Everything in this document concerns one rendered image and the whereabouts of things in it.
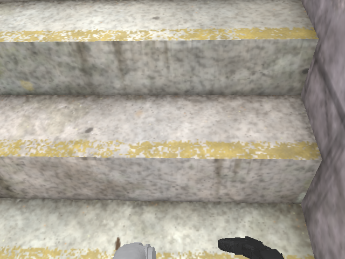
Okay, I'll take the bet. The left robot thigh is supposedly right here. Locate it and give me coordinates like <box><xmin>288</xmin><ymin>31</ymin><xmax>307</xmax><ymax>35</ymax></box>
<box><xmin>112</xmin><ymin>243</ymin><xmax>156</xmax><ymax>259</ymax></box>

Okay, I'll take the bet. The robot right hand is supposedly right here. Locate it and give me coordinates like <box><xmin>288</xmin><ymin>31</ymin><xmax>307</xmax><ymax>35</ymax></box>
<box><xmin>218</xmin><ymin>236</ymin><xmax>284</xmax><ymax>259</ymax></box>

